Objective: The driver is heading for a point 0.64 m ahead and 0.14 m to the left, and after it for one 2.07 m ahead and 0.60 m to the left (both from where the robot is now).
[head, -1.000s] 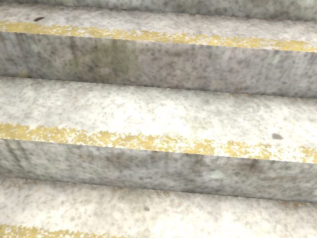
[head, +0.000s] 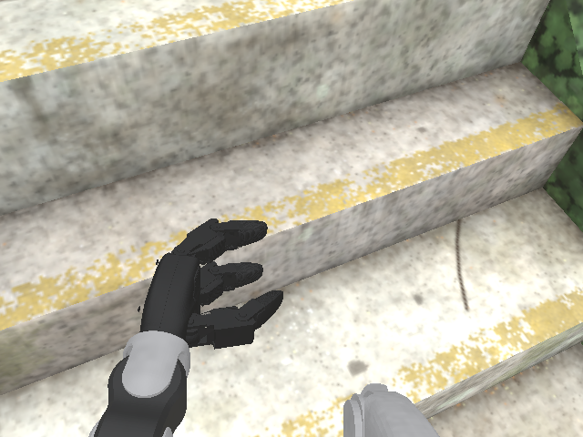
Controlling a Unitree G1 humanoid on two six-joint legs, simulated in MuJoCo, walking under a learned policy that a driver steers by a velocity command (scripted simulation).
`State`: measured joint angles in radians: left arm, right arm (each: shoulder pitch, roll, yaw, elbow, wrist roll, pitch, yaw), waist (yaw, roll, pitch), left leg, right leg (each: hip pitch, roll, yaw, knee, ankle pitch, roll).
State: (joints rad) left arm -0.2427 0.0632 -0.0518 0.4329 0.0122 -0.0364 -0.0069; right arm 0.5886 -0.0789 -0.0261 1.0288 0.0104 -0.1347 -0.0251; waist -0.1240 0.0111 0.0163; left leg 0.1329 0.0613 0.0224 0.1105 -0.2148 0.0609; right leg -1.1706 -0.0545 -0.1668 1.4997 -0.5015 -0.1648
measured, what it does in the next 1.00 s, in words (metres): climbs: right foot 0.18 m higher, then left foot 0.22 m higher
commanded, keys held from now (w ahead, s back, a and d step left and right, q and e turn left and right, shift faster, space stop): w+q+shift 0.52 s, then w+shift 0.08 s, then w+e+shift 0.16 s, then e+shift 0.24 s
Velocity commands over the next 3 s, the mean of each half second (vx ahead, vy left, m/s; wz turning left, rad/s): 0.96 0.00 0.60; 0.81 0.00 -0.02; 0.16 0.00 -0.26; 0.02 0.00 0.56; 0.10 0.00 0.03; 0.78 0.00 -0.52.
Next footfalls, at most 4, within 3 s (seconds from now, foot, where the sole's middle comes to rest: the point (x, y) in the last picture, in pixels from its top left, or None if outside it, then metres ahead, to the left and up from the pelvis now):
0.02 right None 0.20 -0.11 -0.60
0.46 left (207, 413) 0.36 0.10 -0.39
0.96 right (215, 218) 0.59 0.06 -0.20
1.28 left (11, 26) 0.76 0.30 0.01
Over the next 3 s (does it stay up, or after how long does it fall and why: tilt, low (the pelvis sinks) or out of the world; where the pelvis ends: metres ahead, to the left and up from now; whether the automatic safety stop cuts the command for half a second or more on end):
stays up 0.90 0.12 0.77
